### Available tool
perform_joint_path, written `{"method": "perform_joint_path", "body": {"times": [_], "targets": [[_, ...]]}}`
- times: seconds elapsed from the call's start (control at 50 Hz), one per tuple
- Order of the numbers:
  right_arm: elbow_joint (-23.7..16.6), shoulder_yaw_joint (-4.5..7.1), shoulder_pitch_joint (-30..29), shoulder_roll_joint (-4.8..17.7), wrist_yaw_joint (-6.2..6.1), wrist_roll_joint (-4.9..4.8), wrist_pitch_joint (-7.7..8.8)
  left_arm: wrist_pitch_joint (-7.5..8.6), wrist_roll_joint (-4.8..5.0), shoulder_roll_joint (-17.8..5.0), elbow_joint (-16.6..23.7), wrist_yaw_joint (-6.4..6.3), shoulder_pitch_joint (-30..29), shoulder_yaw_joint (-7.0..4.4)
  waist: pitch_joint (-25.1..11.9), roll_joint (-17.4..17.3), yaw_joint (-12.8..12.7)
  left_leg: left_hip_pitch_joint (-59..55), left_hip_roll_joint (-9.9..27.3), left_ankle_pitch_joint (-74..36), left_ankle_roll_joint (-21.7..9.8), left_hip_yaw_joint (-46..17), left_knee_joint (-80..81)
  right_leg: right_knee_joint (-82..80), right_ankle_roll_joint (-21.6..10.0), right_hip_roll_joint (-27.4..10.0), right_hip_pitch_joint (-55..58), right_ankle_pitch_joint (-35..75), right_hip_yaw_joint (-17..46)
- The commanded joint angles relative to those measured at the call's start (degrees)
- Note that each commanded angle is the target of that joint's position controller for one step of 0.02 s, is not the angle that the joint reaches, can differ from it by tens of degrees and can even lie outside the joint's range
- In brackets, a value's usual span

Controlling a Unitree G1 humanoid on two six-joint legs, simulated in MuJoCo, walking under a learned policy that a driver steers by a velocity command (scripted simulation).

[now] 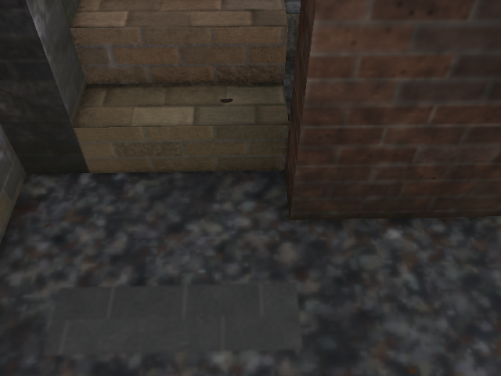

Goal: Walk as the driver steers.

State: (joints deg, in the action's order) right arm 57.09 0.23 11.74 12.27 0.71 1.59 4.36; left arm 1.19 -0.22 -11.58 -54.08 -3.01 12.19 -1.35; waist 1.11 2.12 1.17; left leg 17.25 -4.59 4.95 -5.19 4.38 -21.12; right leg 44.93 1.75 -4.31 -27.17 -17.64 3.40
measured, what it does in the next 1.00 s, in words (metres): steps on the spot: right foot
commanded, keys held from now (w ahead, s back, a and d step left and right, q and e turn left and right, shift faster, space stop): no key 0.98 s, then w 0.02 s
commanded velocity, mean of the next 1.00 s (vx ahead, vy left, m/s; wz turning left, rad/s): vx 0.02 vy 0.00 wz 0.00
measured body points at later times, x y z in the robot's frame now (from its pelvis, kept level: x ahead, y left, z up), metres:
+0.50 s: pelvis +0.06 -0.02 +0.00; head +0.08 -0.02 +0.45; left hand +0.08 +0.21 -0.16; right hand +0.10 -0.26 -0.15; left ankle +0.07 +0.08 -0.74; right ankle +0.06 -0.14 -0.74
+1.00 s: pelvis +0.07 -0.02 +0.00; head +0.08 -0.01 +0.45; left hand +0.07 +0.21 -0.16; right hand +0.10 -0.25 -0.15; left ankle +0.07 +0.08 -0.74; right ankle +0.06 -0.14 -0.74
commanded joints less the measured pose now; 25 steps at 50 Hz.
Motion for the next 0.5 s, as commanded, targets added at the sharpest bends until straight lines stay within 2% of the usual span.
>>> {"method": "perform_joint_path", "body": {"times": [0.02, 0.06, 0.08, 0.1, 0.12, 0.14, 0.16, 0.22, 0.26, 0.34, 0.5], "targets": [[-3.6, 1.57, -4.1, 8.2, -1.2, -1.09, -0.42, -1.56, -0.18, -4.0, -0.8, -0.16, 7.9, -1.11, -3.7, -7.6, -3.4, 8.9, 15.1, 15.0, -7.9, -12.1, 10.5, -7.5, -0.6, 1.0, 15.6, 5.1, -2.1], [-3.1, 0.84, -3.1, 6.1, -1.51, -1.73, -0.95, -1.46, -0.93, -3.9, -1.2, -0.02, 7.1, -1.28, -0.9, -5.8, -3.7, 10.4, 13.2, 23.7, -4.6, -12.6, 9.3, -14.5, -2.2, 1.6, 18.2, 5.8, -2.8], [-2.2, 0.44, -1.0, 4.9, -1.47, -1.76, -1.04, -1.27, -1.31, -4.1, -1.2, -0.06, 7.4, -1.22, 0.3, -4.0, -3.4, 10.5, 11.7, 26.0, -2.2, -12.4, 7.9, -18.9, -3.3, -0.5, 19.0, 7.7, -0.5], [-2.0, 0.64, 0.8, 5.3, -1.43, -1.58, -1.01, -1.06, -1.14, -6.3, -1.2, -0.19, 7.7, -1.5, 1.8, -0.5, -1.6, 10.4, 8.8, 23.9, -0.3, -10.4, 4.1, -21.0, -4.7, -3.0, 17.8, 8.1, 1.8], [-1.7, 0.89, 3.7, 4.6, -1.85, -1.71, -1.5, -0.77, -0.3, -8.8, -2.7, 0.05, 6.1, -2.35, 2.6, 8.1, 1.4, 5.3, 4.8, 18.2, 0.9, -4.8, 2.4, -23.2, -6.0, -1.9, 10.1, -3.5, 2.4], [-1.1, 0.98, 2.9, 5.3, -2.31, -1.2, -1.9, -0.22, -0.22, -5.7, -2.6, 0.37, 4.8, -1.91, 3.1, 7.6, 0.6, -0.1, 4.5, 14.4, 1.8, -3.8, -0.4, -25.9, -5.5, -0.7, 5.7, -8.5, 2.4], [-0.9, 1.11, 2.9, 5.3, -2.54, -1.15, -2.26, 0.28, -0.49, -4.3, -2.8, 0.45, 4.0, -1.6, 2.5, 6.8, 0.9, -2.4, 4.7, 12.5, 1.7, -3.7, -1.3, -26.8, -4.6, -0.6, 4.5, -8.7, 2.2], [0.3, 0.98, 3.5, 4.4, -2.66, -0.85, -2.61, 1.4, 0.09, -3.9, -3.1, 0.51, 3.4, -1.75, 0.4, 2.0, 0.4, -3.0, 5.6, 8.9, 1.0, -4.4, -1.6, -23.9, -3.4, 0.6, 8.8, 1.4, 0.6], [0.6, 0.99, 2.8, 4.3, -2.43, -1.2, -2.32, 1.56, 0.28, -3.9, -3.9, 0.49, 4.8, -1.77, -1.0, 0.5, -0.3, -3.0, 5.8, 5.6, 1.0, -4.5, -1.9, -22.0, -3.6, 0.9, 11.8, 7.4, 0.0], [1.3, 0.97, 2.5, 3.9, -2.21, -1.59, -2.36, 1.22, 0.28, -3.8, -4.9, 0.54, 6.1, -1.71, -2.2, -1.2, -1.0, -4.3, 5.9, 0.3, 1.1, -4.4, -3.2, -20.1, -3.8, 1.4, 14.3, 13.3, -0.8], [2.8, 1.06, 3.3, 3.7, -2.48, -1.78, -3.22, 0.33, 0.36, -3.0, -6.1, 0.54, 6.3, -1.56, -0.9, -2.2, -1.0, -5.8, 6.2, -3.4, 1.3, -4.7, -4.1, -19.5, -3.6, 2.1, 14.8, 15.7, -1.8]]}}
